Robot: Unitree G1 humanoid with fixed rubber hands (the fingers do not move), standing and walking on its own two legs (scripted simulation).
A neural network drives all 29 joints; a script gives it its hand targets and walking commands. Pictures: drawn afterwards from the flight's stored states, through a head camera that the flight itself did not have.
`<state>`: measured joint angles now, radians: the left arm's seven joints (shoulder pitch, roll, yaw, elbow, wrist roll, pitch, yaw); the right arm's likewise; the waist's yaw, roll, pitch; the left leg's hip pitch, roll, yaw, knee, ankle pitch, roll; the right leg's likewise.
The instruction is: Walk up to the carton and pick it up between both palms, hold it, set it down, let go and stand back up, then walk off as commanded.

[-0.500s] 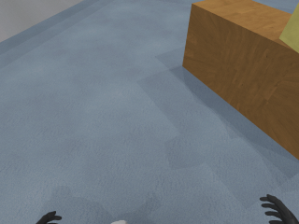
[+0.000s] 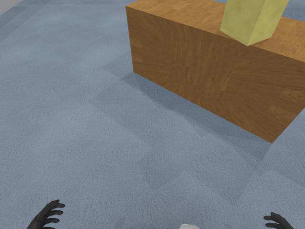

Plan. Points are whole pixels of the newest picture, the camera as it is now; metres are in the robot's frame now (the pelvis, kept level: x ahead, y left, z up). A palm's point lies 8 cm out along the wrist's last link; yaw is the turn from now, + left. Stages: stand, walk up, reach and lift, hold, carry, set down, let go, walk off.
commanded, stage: walk up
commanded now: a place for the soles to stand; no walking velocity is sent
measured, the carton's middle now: (252, 12) +1.20 -0.56 +0.04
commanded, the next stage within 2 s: none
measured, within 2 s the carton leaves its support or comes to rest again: neither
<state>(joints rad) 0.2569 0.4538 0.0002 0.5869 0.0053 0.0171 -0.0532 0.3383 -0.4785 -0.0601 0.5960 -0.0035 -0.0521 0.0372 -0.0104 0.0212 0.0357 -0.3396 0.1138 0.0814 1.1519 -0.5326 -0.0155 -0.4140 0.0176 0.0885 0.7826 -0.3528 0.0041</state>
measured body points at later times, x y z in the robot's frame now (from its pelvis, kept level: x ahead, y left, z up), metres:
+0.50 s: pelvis +0.15 +0.06 +0.01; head +0.17 +0.08 +0.46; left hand +0.39 +0.32 -0.07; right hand +0.17 -0.29 -0.04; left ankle +0.10 +0.18 -0.71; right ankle +0.17 -0.11 -0.67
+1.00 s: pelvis +0.32 +0.07 +0.01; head +0.34 +0.10 +0.45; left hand +0.55 +0.31 -0.09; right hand +0.28 -0.27 -0.04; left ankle +0.34 +0.19 -0.71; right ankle +0.25 -0.09 -0.65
